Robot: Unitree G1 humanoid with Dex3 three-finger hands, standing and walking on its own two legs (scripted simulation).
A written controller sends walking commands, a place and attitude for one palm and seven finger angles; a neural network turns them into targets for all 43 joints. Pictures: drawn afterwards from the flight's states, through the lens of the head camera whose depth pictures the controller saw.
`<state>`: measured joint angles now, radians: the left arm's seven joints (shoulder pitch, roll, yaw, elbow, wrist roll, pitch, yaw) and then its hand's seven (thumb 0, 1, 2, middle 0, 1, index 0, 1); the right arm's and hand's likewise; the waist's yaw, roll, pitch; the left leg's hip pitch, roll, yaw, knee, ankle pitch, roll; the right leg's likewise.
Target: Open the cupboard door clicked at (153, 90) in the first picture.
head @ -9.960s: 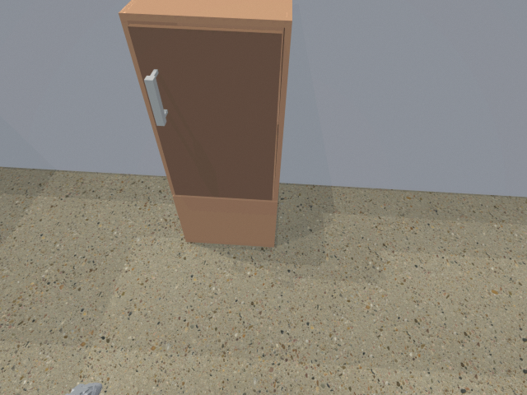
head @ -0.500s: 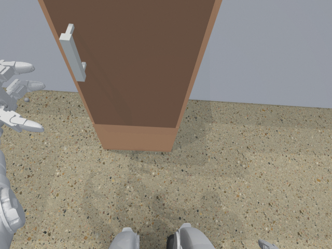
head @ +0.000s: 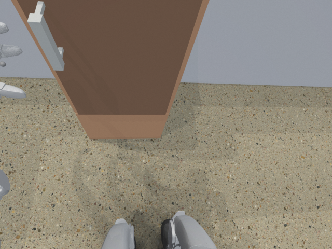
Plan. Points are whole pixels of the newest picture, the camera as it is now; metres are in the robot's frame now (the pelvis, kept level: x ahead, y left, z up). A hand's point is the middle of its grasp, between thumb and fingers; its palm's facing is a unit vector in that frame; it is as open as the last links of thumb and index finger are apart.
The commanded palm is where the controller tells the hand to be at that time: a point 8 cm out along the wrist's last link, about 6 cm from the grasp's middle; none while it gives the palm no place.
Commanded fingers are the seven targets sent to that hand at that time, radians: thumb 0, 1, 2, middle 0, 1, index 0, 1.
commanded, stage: move the hooked fingers beside the handle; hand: left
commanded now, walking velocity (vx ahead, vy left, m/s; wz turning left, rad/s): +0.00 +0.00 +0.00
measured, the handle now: (50, 38) +0.57 +0.23 +0.07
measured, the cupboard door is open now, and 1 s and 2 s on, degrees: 0 0 0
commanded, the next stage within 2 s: slide the fingers in behind the handle in 0.98 s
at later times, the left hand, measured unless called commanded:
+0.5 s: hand (3, 53) +0.52 +0.31 +0.07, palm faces +0.03 -1.00 -0.01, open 14.0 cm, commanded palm +0.51 +0.34 +0.08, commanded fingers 0.00 -0.50 0.30 -0.30 -1.20 -0.30 -1.20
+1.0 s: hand out of the picture +0.51 +0.31 +0.07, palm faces +0.02 -1.00 -0.01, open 14.0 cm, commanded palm +0.50 +0.34 +0.07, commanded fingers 0.00 -0.50 0.30 -0.30 -1.20 -0.30 -1.20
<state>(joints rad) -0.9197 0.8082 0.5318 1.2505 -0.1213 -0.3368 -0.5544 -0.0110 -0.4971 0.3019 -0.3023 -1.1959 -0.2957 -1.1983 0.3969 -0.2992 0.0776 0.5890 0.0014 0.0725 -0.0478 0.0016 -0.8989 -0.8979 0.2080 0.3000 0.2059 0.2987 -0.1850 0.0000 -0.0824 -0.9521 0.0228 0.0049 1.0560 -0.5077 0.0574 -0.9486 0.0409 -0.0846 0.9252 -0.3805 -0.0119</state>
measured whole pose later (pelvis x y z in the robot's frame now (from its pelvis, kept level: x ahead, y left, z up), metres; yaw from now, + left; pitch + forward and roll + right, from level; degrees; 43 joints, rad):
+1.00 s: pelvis +0.00 +0.00 -0.01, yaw -1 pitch +26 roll -6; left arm -0.98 0.90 0.57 1.27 -0.09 -0.31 -0.57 -0.01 -0.50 0.30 -0.30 -1.20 -0.30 -1.20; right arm 0.38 -0.30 0.09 0.55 0.00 0.10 -0.04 0.00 -0.90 -0.90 0.21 0.30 0.20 0.30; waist -0.21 0.00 -0.08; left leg -1.03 0.04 -0.01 1.11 -0.53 0.06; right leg -1.01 0.06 -0.10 0.94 -0.39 -0.01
